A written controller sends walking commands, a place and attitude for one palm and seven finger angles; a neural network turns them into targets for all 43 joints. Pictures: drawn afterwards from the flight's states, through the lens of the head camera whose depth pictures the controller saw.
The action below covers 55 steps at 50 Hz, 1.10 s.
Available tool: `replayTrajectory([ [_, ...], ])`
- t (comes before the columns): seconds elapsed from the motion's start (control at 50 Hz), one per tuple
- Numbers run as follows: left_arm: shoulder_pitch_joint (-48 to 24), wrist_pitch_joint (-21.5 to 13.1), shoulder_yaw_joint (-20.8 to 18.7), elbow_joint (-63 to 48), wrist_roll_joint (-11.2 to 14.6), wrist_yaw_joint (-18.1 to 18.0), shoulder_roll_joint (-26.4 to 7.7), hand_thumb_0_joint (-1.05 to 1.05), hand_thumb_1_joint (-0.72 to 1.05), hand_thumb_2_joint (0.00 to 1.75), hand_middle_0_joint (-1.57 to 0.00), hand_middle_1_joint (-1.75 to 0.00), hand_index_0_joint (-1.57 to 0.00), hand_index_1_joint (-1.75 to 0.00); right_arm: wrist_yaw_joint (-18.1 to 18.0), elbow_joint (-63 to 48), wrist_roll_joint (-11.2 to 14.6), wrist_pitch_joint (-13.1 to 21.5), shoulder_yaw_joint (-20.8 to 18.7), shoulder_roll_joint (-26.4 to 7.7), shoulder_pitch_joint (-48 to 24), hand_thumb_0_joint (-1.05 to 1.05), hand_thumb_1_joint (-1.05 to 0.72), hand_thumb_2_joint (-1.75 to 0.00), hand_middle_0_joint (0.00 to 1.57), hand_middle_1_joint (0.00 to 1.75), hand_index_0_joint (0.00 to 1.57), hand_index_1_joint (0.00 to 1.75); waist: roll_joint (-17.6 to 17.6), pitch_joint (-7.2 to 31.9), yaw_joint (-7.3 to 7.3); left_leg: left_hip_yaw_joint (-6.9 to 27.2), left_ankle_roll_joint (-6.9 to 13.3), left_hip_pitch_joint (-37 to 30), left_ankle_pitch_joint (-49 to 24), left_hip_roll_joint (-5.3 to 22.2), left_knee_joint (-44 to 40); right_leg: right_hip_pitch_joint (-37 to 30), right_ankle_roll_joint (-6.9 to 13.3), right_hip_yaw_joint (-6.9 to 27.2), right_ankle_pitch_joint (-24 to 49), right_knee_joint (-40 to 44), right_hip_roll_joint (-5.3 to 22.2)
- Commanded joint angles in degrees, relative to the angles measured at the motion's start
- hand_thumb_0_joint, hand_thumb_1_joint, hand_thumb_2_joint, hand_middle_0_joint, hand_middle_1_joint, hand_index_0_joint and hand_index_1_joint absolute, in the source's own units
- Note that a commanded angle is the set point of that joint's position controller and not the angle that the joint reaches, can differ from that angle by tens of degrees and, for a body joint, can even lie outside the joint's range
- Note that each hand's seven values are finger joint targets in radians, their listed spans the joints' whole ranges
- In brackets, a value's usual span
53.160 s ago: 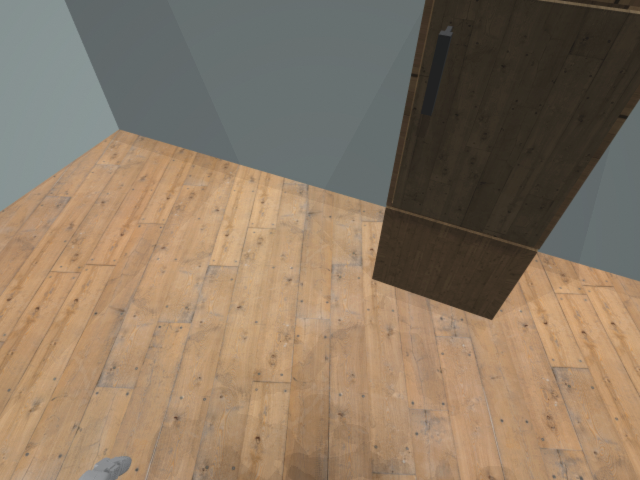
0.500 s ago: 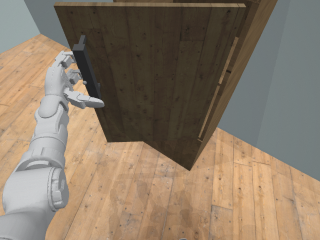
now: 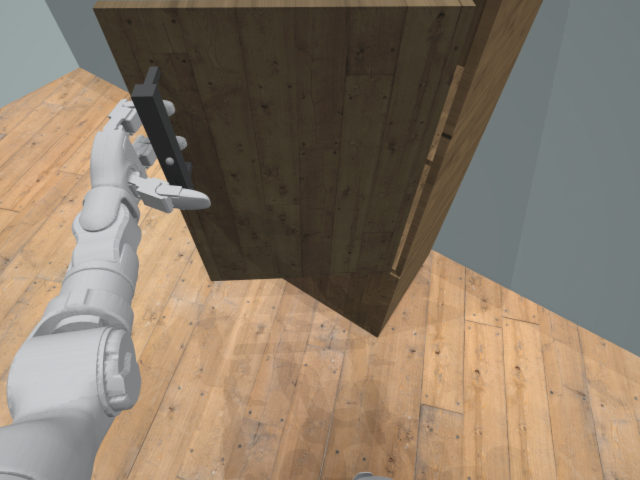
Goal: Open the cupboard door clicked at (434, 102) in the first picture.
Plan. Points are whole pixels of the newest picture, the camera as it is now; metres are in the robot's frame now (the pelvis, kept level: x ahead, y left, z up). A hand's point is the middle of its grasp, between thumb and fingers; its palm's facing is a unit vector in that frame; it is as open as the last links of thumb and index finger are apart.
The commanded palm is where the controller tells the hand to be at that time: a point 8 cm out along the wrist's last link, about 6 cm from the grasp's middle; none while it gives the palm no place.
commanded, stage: slide the fingers in behind the handle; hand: left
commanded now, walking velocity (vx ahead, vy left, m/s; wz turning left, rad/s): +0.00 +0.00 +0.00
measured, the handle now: (170, 138) +0.54 +0.18 +0.12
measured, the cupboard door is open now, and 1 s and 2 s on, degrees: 37 38 72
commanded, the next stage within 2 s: close the thumb around the handle in 0.18 s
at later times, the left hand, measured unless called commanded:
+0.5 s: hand (175, 160) +0.48 +0.16 +0.13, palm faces +0.02 -1.00 +0.00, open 12.7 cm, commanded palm +0.45 +0.21 +0.12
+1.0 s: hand (178, 165) +0.48 +0.16 +0.12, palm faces +0.03 -1.00 +0.00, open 6.1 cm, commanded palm +0.45 +0.21 +0.12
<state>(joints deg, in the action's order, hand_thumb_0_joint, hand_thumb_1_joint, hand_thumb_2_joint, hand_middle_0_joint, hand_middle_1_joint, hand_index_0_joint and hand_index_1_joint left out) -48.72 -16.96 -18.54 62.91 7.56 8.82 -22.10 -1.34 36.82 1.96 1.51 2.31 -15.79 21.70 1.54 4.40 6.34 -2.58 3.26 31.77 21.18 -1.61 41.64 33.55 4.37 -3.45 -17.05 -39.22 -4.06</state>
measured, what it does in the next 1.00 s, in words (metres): stands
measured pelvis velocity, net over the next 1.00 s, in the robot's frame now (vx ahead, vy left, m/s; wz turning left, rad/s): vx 0.00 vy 0.01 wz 0.01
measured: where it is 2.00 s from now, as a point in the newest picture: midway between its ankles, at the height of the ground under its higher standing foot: outside the picture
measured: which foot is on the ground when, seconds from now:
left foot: down 0.00-1.00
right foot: down 0.00-1.00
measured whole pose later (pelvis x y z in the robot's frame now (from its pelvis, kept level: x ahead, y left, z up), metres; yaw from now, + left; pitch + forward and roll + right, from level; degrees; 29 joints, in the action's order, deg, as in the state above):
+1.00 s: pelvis +0.00 +0.01 +0.00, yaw +0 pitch +11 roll -1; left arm -48.9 -17.7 -15.6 62.8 6.5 6.3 -18.3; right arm -0.8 37.6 1.5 2.0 1.9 -15.5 21.9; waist 1.8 4.7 5.8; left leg -2.6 4.2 31.4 21.5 -2.5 42.0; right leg 33.2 3.4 -3.4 -17.6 -39.8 -3.2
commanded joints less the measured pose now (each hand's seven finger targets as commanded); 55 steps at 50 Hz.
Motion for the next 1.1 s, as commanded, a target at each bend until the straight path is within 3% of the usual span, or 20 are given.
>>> replayTrajectory([
  [0.0,-26.4,-3.8,1.1,-12.1,0.7,1.1,-11.3,0.00,-0.50,0.30,-0.30,-1.20,-0.30,-1.20,-0.3,-4.7,0.5,1.5,-3.1,-8.4,5.3,0.00,-0.90,-0.90,0.20,0.30,0.20,0.30,0.2,20.5,0.23,3.1,-0.3,-5.6,-14.3,0.6,-4.2,-14.9,-2.9,5.8,19.4,3.8,2.5],
  [0.1,-24.8,-2.5,-0.8,-11.9,1.6,1.0,-12.6,0.00,-0.50,0.30,-0.30,-1.20,-0.30,-1.20,-0.5,-4.8,0.6,1.3,-3.3,-8.8,5.6,0.00,-0.90,-0.90,0.20,0.30,0.20,0.30,-1.2,20.1,-0.28,3.2,-0.2,-5.5,-14.0,0.7,-4.6,-14.9,-2.8,5.5,18.2,4.4,2.4],
  [0.16,-29.1,-2.8,1.0,-12.5,1.3,0.3,-11.1,0.00,-0.50,0.30,-0.30,-1.20,-0.30,-1.20,-0.5,-4.3,0.5,1.5,-3.1,-8.5,5.6,0.00,-0.90,-0.90,0.20,0.30,0.20,0.30,-0.1,18.5,0.81,3.6,-0.2,-5.3,-12.2,0.7,-4.8,-13.0,-2.9,5.6,15.8,4.7,2.4],
  [0.18,-28.4,-3.0,-1.1,-12.2,1.1,-0.3,-13.5,0.00,-0.50,0.30,-0.30,-1.20,-0.30,-1.20,-0.5,-4.2,0.5,1.5,-3.3,-8.7,5.8,0.00,-0.90,-0.90,0.20,0.30,0.20,0.30,-1.0,18.5,0.41,3.6,-0.2,-4.8,-11.1,0.7,-4.7,-13.1,-3.0,5.7,14.5,4.9,2.4],
  [0.26,-31.4,-5.3,0.2,-15.9,0.0,-1.1,-12.8,0.00,-0.50,0.30,-0.30,-1.20,-0.30,-1.20,-0.5,-4.0,0.2,2.0,-3.3,-8.5,5.8,0.00,-0.90,-0.90,0.20,0.30,0.20,0.30,3.0,23.0,0.62,4.4,-0.6,-9.0,-14.4,0.9,-4.4,-12.6,-2.6,5.2,16.2,3.6,2.3],
  [0.3,-30.0,-5.8,1.0,-15.0,-0.1,-1.2,-11.1,0.00,-0.39,0.35,-0.31,-1.21,-0.31,-1.21,-0.2,-3.6,0.0,2.3,-3.4,-8.5,6.1,0.00,-0.90,-0.90,0.20,0.30,0.20,0.30,4.2,23.7,0.14,5.0,-1.2,-11.5,-16.4,1.1,-4.2,-10.8,-2.3,4.5,16.2,3.0,2.0],
  [0.38,-27.8,-3.5,1.3,-9.0,0.6,-0.9,-10.3,0.00,-0.16,0.44,-0.32,-1.24,-0.32,-1.24,-0.2,-3.3,0.1,1.9,-3.3,-9.1,6.6,0.00,-0.90,-0.90,0.20,0.30,0.20,0.30,-1.2,19.0,1.03,4.8,-0.9,-7.6,-14.4,1.2,-4.9,-10.4,-2.6,4.1,15.5,3.8,1.9],
  [0.42,-28.0,-2.9,0.1,-9.1,0.5,-1.1,-11.3,0.00,-0.05,0.49,-0.33,-1.25,-0.33,-1.25,-0.3,-3.6,0.1,1.8,-3.3,-9.2,6.8,0.00,-0.90,-0.90,0.20,0.30,0.20,0.30,-0.9,19.4,0.37,4.7,-0.8,-7.3,-15.0,1.0,-5.0,-11.4,-2.5,4.1,16.0,3.6,2.0],
  [0.46,-28.3,-3.7,1.2,-12.9,0.2,-1.4,-9.7,0.00,0.06,0.54,-0.34,-1.26,-0.34,-1.26,0.0,-4.0,-0.1,1.9,-3.5,-8.7,6.5,0.00,-0.90,-0.90,0.20,0.30,0.20,0.30,2.8,22.4,-0.30,5.1,-1.4,-10.9,-18.4,1.1,-4.6,-10.5,-2.2,3.8,17.5,2.8,2.0],
  [0.48,-27.7,-4.2,1.9,-13.6,0.3,-1.5,-8.3,0.00,0.12,0.56,-0.34,-1.27,-0.34,-1.27,0.2,-4.2,-0.2,2.1,-3.5,-8.6,6.6,0.00,-0.90,-0.90,0.20,0.30,0.20,0.30,2.0,23.0,-0.25,5.2,-1.5,-12.3,-20.3,1.3,-4.2,-10.0,-2.2,3.6,18.2,2.7,1.8],
  [0.54,-24.6,-5.1,-0.5,-14.7,0.7,-2.1,-10.2,0.00,0.28,0.64,-0.36,-1.28,-0.36,-1.28,0.5,-4.2,-0.3,1.8,-3.8,-8.8,6.7,0.00,-0.90,-0.90,0.20,0.30,0.20,0.30,0.3,24.0,-1.09,5.0,-1.7,-12.6,-23.4,1.6,-3.7,-11.0,-2.3,3.6,20.3,2.2,1.5],
  [0.58,-25.2,-4.6,-0.7,-13.3,0.5,-2.2,-10.7,0.00,0.40,0.68,-0.36,-1.30,-0.36,-1.30,0.5,-4.1,-0.3,1.5,-3.6,-8.7,6.7,0.00,-0.90,-0.90,0.20,0.30,0.20,0.30,-2.4,20.9,-0.74,4.6,-1.3,-9.3,-20.9,1.4,-4.3,-12.3,-2.5,3.8,20.3,2.6,1.6],
  [0.66,-25.7,-4.2,1.0,-15.1,-0.7,-2.5,-9.3,0.00,0.62,0.78,-0.38,-1.32,-0.38,-1.32,0.5,-4.4,-0.1,1.3,-3.7,-8.4,6.0,0.00,-0.90,-0.90,0.20,0.30,0.20,0.30,2.8,20.4,-0.96,5.0,-1.6,-12.1,-21.5,1.4,-4.2,-9.5,-2.1,3.5,18.7,2.6,1.8],
  [0.76,-27.5,-4.5,2.5,-16.5,0.7,-2.5,-6.7,0.00,0.90,0.90,-0.40,-1.35,-0.40,-1.35,0.3,-4.0,-0.1,1.7,-3.8,-8.3,5.7,0.00,-0.90,-0.90,0.20,0.30,0.20,0.30,0.9,21.7,-0.06,5.5,-1.9,-13.9,-21.7,1.7,-4.2,-9.2,-2.3,3.3,18.4,2.9,1.5],
  [0.8,-27.3,-4.4,1.1,-14.9,0.8,-2.7,-8.3,0.00,0.90,0.90,-0.40,-1.35,-0.40,-1.35,0.1,-3.7,-0.1,1.8,-3.8,-8.6,5.8,0.00,-0.90,-0.90,0.20,0.30,0.20,0.30,-2.1,20.8,-0.17,5.4,-1.5,-11.8,-19.4,1.5,-4.5,-10.4,-2.3,3.5,17.8,3.1,1.5],
  [0.86,-28.7,-4.7,1.1,-13.8,0.0,-2.7,-9.5,0.00,0.90,0.90,-0.40,-1.35,-0.40,-1.35,-0.1,-3.4,0.0,1.8,-3.5,-8.6,5.5,0.00,-0.90,-0.90,0.20,0.30,0.20,0.30,-1.1,19.8,0.02,5.3,-1.4,-10.8,-17.6,1.3,-4.6,-9.9,-2.3,3.7,16.7,3.1,1.8],
  [0.88,-29.0,-4.8,2.6,-13.7,-0.4,-2.5,-8.1,0.00,0.90,0.90,-0.40,-1.35,-0.40,-1.35,0.0,-3.5,-0.1,1.9,-3.4,-8.4,5.4,0.00,-0.90,-0.90,0.20,0.30,0.20,0.30,1.4,19.6,0.07,5.2,-1.5,-11.2,-18.0,1.3,-4.7,-9.3,-2.2,3.8,16.7,3.0,1.9],
  [0.96,-29.6,-4.8,0.4,-12.7,-0.6,-3.3,-10.6,0.00,0.90,0.90,-0.40,-1.35,-0.40,-1.35,-0.1,-3.3,-0.2,1.8,-3.4,-8.6,5.7,0.00,-0.90,-0.90,0.20,0.30,0.20,0.30,0.5,20.4,-0.13,5.7,-1.7,-10.6,-17.5,1.2,-4.5,-9.3,-2.2,3.6,16.0,2.8,1.9],
  [1.06,-31.0,-4.6,0.9,-11.0,-0.6,-3.0,-10.7,0.00,0.90,0.90,-0.40,-1.35,-0.40,-1.35,-0.2,-3.4,-0.1,2.0,-3.2,-8.7,5.7,0.00,-0.90,-0.90,0.20,0.30,0.20,0.30,-0.7,19.8,0.51,5.1,-1.0,-7.7,-14.0,0.9,-4.6,-10.5,-2.4,4.3,15.1,3.2,2.0],
  [1.08,-29.7,-4.6,2.7,-12.1,-0.3,-2.7,-7.7,0.00,0.90,0.90,-0.40,-1.35,-0.40,-1.35,0.0,-3.9,-0.1,2.2,-3.3,-8.3,5.4,0.00,-0.90,-0.90,0.20,0.30,0.20,0.30,-0.1,20.6,0.32,4.9,-1.1,-8.8,-14.7,0.8,-4.6,-10.7,-2.4,4.2,15.5,3.2,2.0],
])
